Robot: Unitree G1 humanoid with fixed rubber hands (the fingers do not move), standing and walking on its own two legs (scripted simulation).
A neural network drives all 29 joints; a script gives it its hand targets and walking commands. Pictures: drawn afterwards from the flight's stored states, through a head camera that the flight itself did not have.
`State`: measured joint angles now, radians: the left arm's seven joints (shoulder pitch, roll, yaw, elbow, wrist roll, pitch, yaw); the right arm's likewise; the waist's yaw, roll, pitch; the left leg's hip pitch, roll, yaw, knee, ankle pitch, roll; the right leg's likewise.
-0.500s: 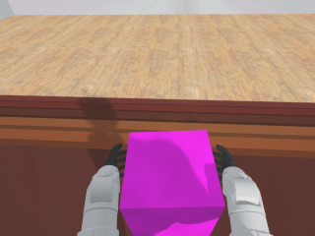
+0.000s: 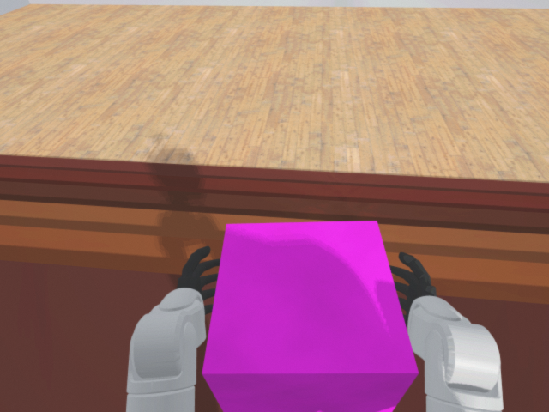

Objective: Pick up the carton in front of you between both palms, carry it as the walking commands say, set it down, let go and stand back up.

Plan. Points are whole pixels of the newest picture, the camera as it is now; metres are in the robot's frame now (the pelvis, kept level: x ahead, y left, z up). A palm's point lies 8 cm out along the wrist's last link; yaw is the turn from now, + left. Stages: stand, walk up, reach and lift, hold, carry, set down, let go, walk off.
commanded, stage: carry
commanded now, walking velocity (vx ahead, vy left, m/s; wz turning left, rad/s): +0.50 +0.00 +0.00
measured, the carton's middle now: (303, 331) +0.26 -0.01 +0.01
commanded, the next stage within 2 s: none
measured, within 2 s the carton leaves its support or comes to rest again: neither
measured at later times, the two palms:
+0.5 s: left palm (199, 158) +0.60 +0.18 +0.09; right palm (348, 164) +0.57 -0.11 +0.09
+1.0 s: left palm (230, 81) +0.98 +0.16 +0.09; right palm (334, 79) +0.99 -0.14 +0.08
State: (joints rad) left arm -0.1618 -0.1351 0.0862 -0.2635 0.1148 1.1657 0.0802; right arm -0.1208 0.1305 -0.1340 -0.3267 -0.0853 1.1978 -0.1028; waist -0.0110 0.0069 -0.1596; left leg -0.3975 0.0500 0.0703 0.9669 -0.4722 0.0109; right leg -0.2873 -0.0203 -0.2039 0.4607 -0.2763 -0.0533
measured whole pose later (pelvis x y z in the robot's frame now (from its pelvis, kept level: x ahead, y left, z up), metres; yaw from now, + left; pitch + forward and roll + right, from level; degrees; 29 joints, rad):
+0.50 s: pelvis +0.30 +0.06 +0.01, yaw -3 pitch +5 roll -1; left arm -0.24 -0.14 0.15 -0.32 0.10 1.19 0.09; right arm -0.21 0.14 -0.14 -0.32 -0.08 1.18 -0.10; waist -0.03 -0.01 -0.03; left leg -0.26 0.03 0.24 0.39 -0.22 0.07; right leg -0.61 -0.09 -0.09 1.03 -0.29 -0.02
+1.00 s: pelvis +0.61 -0.01 +0.00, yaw -1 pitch +6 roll +2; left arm -0.68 0.00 0.23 0.10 0.03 1.16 0.13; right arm -0.70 0.01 -0.20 0.08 -0.07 1.20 -0.13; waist 0.06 0.00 0.08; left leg -0.68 0.04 0.02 1.09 -0.33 0.05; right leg -0.35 0.00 -0.17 0.54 -0.30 -0.11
